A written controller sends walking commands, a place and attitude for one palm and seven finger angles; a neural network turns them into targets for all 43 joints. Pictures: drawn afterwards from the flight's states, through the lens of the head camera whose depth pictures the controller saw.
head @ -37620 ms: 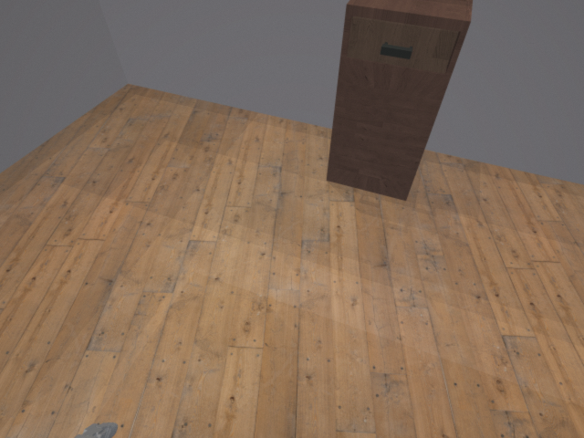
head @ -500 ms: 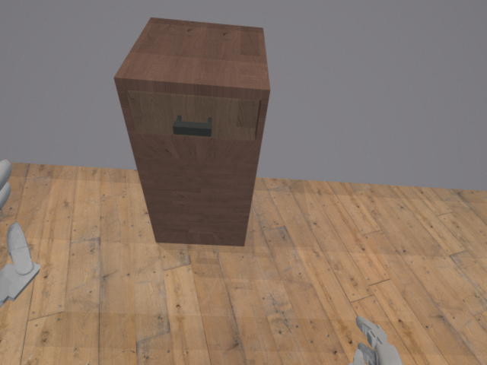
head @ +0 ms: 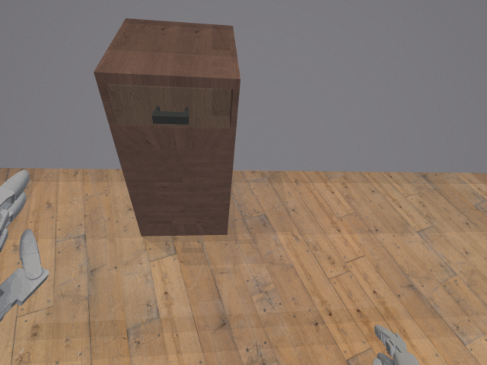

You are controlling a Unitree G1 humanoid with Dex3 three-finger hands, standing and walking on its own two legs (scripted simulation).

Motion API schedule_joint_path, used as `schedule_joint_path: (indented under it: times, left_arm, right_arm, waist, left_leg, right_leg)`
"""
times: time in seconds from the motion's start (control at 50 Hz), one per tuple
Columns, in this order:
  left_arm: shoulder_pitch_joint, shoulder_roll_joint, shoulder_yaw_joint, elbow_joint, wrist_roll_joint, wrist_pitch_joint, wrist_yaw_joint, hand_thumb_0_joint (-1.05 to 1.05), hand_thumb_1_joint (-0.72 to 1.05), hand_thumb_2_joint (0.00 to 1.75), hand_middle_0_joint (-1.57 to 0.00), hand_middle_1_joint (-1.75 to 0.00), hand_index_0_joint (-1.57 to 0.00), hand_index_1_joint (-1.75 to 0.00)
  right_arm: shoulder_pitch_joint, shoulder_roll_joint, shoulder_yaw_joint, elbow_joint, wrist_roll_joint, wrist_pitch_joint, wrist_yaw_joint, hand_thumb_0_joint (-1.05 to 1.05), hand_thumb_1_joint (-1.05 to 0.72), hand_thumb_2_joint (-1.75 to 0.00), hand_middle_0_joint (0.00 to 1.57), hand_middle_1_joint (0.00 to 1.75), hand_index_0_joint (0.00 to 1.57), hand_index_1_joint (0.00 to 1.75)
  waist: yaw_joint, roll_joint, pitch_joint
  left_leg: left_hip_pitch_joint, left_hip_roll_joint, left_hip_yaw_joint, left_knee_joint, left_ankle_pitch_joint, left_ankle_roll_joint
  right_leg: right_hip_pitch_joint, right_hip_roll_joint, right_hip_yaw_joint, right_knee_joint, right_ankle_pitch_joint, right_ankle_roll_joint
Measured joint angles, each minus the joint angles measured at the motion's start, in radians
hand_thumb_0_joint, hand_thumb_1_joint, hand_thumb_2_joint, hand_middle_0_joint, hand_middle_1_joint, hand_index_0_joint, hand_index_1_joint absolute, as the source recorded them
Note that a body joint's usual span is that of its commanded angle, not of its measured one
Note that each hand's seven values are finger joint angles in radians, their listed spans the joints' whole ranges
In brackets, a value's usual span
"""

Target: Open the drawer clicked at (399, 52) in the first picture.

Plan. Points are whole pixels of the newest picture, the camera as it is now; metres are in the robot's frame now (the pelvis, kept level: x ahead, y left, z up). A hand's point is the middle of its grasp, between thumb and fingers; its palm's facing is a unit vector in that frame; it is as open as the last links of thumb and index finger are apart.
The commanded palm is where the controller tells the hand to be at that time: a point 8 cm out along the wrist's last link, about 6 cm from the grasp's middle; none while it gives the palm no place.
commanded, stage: stop stepping back and stand still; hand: left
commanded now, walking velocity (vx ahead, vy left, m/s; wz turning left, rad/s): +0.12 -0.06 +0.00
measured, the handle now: (171, 113) +0.82 +0.24 -0.05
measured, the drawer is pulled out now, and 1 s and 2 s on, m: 0.00 0.00 0.00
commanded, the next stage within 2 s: let the arm hang, fingers relaxed in 0.32 s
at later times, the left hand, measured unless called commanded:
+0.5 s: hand (61, 291) +0.20 +0.26 +0.07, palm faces +0.27 -0.85 -0.45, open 7.4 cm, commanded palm none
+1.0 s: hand out of the picture -0.02 +0.24 -0.17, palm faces +0.00 -0.96 -0.27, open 7.3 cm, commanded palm none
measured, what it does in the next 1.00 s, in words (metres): stands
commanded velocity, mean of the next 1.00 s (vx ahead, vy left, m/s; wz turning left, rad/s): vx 0.03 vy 0.00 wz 0.00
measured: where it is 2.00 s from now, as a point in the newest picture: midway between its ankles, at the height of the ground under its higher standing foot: outside the picture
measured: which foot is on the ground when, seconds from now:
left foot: down 0.00-1.00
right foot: down 0.00-1.00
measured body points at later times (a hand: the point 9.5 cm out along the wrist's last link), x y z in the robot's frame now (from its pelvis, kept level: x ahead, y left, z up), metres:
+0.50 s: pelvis -0.01 +0.01 -0.01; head -0.02 +0.01 +0.44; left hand +0.18 +0.30 +0.10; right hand +0.15 -0.24 -0.10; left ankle +0.00 +0.10 -0.74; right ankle +0.00 -0.10 -0.74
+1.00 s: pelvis -0.01 +0.01 +0.01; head +0.02 +0.03 +0.46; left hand -0.02 +0.29 -0.15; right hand +0.02 -0.26 -0.13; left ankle +0.00 +0.10 -0.74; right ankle +0.00 -0.10 -0.74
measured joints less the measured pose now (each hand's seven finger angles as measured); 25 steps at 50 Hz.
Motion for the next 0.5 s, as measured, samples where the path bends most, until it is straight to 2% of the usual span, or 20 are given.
schedule_joint_path:
  times: [0.12,0.24,0.32,0.42,0.44,0.46,0.5]
  left_arm:
    - [-0.003,-0.018,-0.002,-0.008,0.018,-0.01,0.015,0.01,0.89,0.9,-0.21,-0.3,-0.21,-0.31]
    - [-0.027,-0.065,-0.025,0.022,0.032,0.002,0.025,0.01,0.89,0.9,-0.21,-0.3,-0.21,-0.31]
    - [-0.036,-0.076,-0.039,0.034,0.027,0.009,0.021,0.01,0.89,0.9,-0.21,-0.3,-0.21,-0.31]
    - [-0.034,-0.061,-0.032,0.046,0.019,0.0,0.012,0.01,0.89,0.9,-0.21,-0.3,-0.21,-0.31]
    - [-0.065,-0.052,-0.044,0.096,0.034,-0.011,-0.006,0.01,0.89,0.9,-0.21,-0.3,-0.21,-0.3]
    - [-0.121,-0.041,-0.073,0.186,0.047,0.003,-0.035,0.01,0.89,0.9,-0.21,-0.3,-0.21,-0.3]
    - [-0.24,-0.037,-0.144,0.424,0.058,0.082,-0.087,0.0,0.89,0.9,-0.2,-0.3,-0.2,-0.3]
  right_arm:
    - [0.017,0.033,0.022,0.01,-0.017,-0.036,0.002,0.01,-0.91,-0.9,0.2,0.3,0.2,0.3]
    - [0.007,0.051,0.032,0.038,-0.046,-0.011,0.003,0.01,-0.9,-0.9,0.2,0.3,0.21,0.3]
    - [-0.003,0.044,0.023,0.053,-0.038,0.006,0.006,0.01,-0.9,-0.9,0.21,0.3,0.21,0.3]
    - [-0.006,0.039,0.022,0.045,-0.02,-0.002,0.005,0.01,-0.9,-0.9,0.2,0.3,0.21,0.3]
    - [-0.015,0.03,0.013,0.061,-0.02,-0.024,0.025,0.01,-0.9,-0.9,0.2,0.3,0.21,0.3]
    - [-0.03,0.013,0.004,0.084,-0.019,-0.03,0.047,0.01,-0.9,-0.9,0.2,0.3,0.21,0.3]
    - [-0.072,-0.019,-0.005,0.132,-0.022,-0.001,0.073,0.01,-0.9,-0.9,0.2,0.3,0.21,0.3]
  waist:
    - [0.001,0.025,-0.011]
    - [0.01,0.065,-0.032]
    - [0.017,0.072,-0.022]
    - [0.022,0.049,-0.018]
    - [0.023,0.054,-0.018]
    - [0.029,0.062,-0.016]
    - [0.038,0.072,-0.012]
  left_leg:
    - [-0.026,0.003,-0.007,0.028,0.001,0.001]
    - [-0.072,0.016,-0.018,0.095,-0.066,-0.006]
    - [-0.049,0.019,-0.014,0.088,-0.025,-0.007]
    - [-0.004,0.004,0.006,0.036,-0.016,0.006]
    - [-0.014,0.002,0.003,0.039,-0.015,0.009]
    - [-0.029,-0.005,0.001,0.051,-0.016,0.012]
    - [-0.057,-0.024,0.006,0.079,-0.023,0.02]
  right_leg:
    - [-0.018,0.001,-0.011,0.017,0.003,0.003]
    - [-0.038,0.013,-0.026,0.026,0.007,-0.02]
    - [-0.018,0.014,-0.023,0.032,-0.003,-0.017]
    - [0.006,0.0,-0.002,0.015,-0.005,-0.001]
    - [-0.009,-0.004,-0.008,0.03,-0.004,0.006]
    - [-0.03,-0.01,-0.009,0.059,-0.008,0.013]
    - [-0.068,-0.028,0.001,0.115,-0.037,0.016]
